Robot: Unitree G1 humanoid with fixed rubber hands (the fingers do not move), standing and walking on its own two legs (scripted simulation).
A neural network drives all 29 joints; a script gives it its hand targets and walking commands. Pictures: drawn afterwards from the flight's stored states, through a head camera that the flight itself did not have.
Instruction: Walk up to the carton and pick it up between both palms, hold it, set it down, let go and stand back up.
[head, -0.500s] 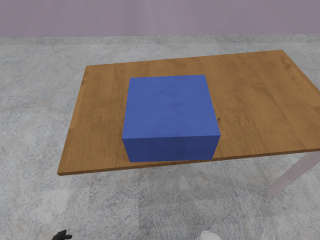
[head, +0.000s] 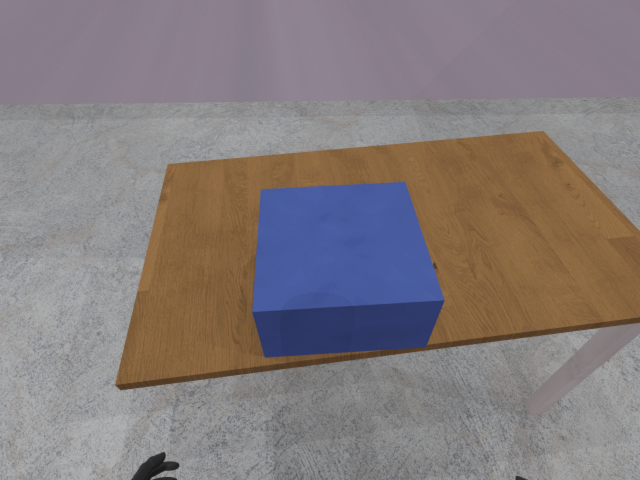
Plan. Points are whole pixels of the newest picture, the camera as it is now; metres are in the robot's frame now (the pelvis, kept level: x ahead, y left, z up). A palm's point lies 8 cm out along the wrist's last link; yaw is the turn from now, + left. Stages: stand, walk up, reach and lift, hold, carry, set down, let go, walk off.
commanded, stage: walk up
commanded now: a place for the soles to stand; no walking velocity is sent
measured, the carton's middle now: (339, 264) +0.48 -0.01 -0.06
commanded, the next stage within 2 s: reach and lift in 0.96 s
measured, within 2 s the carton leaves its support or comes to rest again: neither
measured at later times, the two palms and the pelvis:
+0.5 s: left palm out of the picture +0.09 +0.25 -0.10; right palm out of the picture +0.06 -0.27 -0.11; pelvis +0.00 -0.01 +0.00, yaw -1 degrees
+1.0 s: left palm out of the picture +0.10 +0.26 -0.10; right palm out of the picture +0.04 -0.27 -0.12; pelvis -0.01 +0.00 +0.00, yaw -3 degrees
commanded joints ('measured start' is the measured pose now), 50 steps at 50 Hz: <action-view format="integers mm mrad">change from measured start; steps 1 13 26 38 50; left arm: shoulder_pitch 1 13 31 53 -380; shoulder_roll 113 126 144 131 81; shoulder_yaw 33 35 46 47 -20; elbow -67 -50 -41 -53 -110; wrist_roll -2 2 -4 3 2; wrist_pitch -15 -14 -22 -17 235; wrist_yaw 6 3 15 17 67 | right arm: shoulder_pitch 44 27 28 32 -378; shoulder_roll -139 -131 -130 -149 -135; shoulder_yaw -41 -41 -43 -47 -157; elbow -69 -69 -28 2 65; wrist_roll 3 -2 -11 -11 -120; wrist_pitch -19 -12 0 -1 -144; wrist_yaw -6 -6 -7 -6 74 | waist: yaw -2 2 -15 -5 7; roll -15 2 -11 -24 100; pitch -44 -9 -21 -1 120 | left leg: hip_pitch -22 -8 28 -4 -449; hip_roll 136 113 114 146 155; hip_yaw -150 -125 -101 -101 -82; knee -123 -115 -83 -128 -77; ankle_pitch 141 94 75 30 -412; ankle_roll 10 22 21 30 3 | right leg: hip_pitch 44 17 -15 -33 42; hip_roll -69 -78 -99 -62 48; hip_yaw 77 97 159 150 -104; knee -50 -97 -122 -89 193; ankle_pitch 160 137 123 88 -160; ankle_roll -38 -43 -61 -42 -83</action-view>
